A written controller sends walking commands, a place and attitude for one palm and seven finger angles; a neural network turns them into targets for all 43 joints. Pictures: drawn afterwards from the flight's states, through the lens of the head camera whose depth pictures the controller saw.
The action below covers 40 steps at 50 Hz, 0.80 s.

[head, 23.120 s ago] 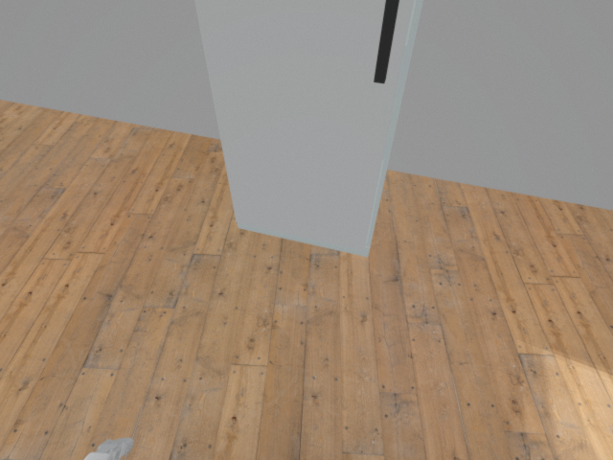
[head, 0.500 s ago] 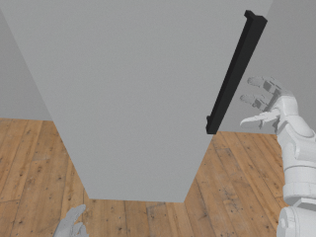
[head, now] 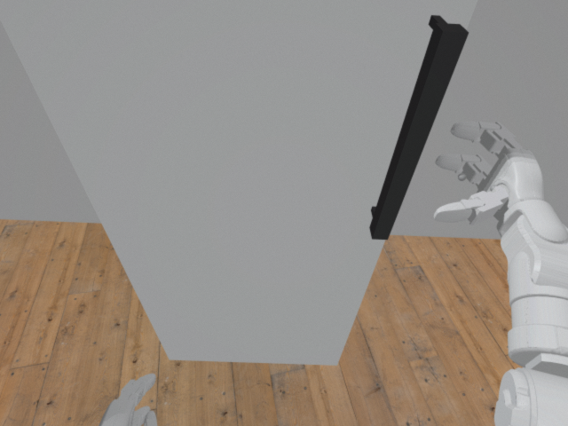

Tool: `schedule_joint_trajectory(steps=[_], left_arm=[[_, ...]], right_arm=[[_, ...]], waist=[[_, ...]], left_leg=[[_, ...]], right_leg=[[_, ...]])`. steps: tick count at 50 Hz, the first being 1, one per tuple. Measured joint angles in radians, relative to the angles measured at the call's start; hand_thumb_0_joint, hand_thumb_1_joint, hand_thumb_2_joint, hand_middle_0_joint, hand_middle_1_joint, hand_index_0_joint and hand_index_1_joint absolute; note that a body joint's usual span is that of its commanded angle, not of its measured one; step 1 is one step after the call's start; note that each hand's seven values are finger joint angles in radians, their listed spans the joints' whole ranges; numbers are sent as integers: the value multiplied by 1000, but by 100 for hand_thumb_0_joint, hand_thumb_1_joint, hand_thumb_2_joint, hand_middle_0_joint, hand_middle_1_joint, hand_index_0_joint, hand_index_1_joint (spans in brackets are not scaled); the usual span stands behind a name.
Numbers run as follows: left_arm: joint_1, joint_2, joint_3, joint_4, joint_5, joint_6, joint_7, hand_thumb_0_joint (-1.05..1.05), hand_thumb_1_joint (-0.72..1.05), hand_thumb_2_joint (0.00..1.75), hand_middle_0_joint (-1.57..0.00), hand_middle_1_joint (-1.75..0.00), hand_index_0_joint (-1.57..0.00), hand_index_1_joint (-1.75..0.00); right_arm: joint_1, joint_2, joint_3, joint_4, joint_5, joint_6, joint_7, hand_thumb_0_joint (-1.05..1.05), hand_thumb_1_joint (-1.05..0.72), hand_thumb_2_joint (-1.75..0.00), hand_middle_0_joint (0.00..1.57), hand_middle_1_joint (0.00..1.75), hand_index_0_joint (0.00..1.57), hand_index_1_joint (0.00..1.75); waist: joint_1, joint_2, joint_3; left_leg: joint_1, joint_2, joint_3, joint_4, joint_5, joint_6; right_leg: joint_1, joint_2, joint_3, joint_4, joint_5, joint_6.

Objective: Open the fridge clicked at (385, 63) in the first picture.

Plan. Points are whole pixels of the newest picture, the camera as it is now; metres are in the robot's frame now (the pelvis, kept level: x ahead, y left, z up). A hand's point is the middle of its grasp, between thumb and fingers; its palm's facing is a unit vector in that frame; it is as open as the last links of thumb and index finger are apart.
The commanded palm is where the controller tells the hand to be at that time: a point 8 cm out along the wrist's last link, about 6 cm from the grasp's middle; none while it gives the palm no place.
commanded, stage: move the hooked fingers beside the handle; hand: right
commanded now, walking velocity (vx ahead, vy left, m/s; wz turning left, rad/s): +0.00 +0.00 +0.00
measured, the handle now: (402, 146) +0.45 -0.12 +0.21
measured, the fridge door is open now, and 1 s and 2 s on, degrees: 0 0 0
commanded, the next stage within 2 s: feel for the door with the fingertips in 1.56 s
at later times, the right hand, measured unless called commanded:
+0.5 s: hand (465, 187) +0.40 -0.20 +0.18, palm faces +0.01 +1.00 -0.02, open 14.0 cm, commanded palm +0.37 -0.25 +0.19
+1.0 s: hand (461, 177) +0.40 -0.19 +0.20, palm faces -0.02 +1.00 +0.02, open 14.0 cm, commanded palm +0.37 -0.25 +0.19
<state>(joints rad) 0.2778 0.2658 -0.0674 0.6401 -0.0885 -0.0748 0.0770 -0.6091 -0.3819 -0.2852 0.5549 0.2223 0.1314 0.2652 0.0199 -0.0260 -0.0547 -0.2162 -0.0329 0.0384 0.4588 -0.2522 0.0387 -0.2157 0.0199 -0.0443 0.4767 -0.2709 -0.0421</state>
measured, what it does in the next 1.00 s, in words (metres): stands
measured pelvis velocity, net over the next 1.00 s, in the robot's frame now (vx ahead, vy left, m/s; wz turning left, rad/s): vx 0.00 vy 0.00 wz -0.01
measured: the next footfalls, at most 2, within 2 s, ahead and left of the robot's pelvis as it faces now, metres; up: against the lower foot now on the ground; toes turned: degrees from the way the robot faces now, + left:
none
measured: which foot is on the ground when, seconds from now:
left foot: down 0.00-1.00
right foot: down 0.00-1.00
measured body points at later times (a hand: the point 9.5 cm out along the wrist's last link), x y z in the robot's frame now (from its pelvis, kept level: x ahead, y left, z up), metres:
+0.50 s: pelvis +0.00 -0.01 +0.00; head -0.01 +0.01 +0.45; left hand +0.14 +0.24 -0.09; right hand +0.39 -0.26 +0.19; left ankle -0.01 +0.09 -0.74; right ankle -0.01 -0.09 -0.74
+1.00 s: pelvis +0.00 +0.00 +0.00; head -0.02 +0.01 +0.45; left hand +0.14 +0.24 -0.09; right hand +0.39 -0.25 +0.20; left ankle -0.01 +0.09 -0.74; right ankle -0.01 -0.09 -0.74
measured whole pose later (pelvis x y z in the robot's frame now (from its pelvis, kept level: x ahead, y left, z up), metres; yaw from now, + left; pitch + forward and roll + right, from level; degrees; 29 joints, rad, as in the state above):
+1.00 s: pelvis +0.00 +0.00 +0.00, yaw -1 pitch +1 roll +0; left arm 0.25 0.26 -0.08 0.65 -0.09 -0.06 0.08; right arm -0.65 -0.38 -0.26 0.58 0.22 0.19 0.25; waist 0.02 -0.03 -0.06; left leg -0.22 -0.03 0.05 0.45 -0.24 0.04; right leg -0.23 0.02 -0.04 0.48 -0.26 -0.04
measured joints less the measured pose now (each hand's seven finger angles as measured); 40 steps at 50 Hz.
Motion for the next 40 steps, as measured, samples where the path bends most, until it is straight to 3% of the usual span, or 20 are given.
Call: schedule_joint_trajectory(steps=[7,14,23,30,37,40], left_arm=[[10,9,8,-12,-7,11,-2,1,91,90,-20,-30,-20,-30],[-1,1,2,8,0,-1,4,1,91,90,-20,-30,-20,-30],[-19,-5,-3,-17,-1,17,0,1,91,90,-20,-30,-20,-30],[-2,1,3,-6,0,10,-2,1,91,90,-20,-30,-20,-30],[-30,1,-2,-11,-4,25,4,1,91,90,-20,-30,-20,-30],[-30,4,4,-19,-2,19,6,1,91,90,-20,-30,-20,-30]], right_arm=[[19,-21,16,8,-11,50,-6,-1,50,-30,30,120,30,120],[32,30,36,-72,7,22,-12,-1,50,-30,30,120,30,120],[-5,-19,8,25,-16,65,-28,-1,50,-30,30,120,31,120],[64,23,22,-98,13,21,4,-1,50,-30,30,120,30,120],[15,-12,21,-13,-9,85,-20,-1,50,-29,30,120,31,120],[26,-9,27,-32,-10,76,-24,-1,50,-30,30,120,30,120]], waist=[[-1,-13,7],[-13,-6,13],[1,-10,2],[-21,-6,1],[-9,-4,7],[-10,-10,17]], left_leg=[[-6,3,0,1,2,-4],[6,8,4,-5,3,-7],[-7,5,-3,-9,9,-6],[16,5,-1,-12,4,-6],[4,4,7,-6,7,-4],[-2,5,7,-9,12,-4]], right_leg=[[-8,3,0,5,0,-4],[2,8,5,-2,4,-6],[-8,5,-3,-8,8,-6],[14,6,0,-9,3,-6],[-3,4,7,1,6,-4],[-8,5,7,-1,11,-4]])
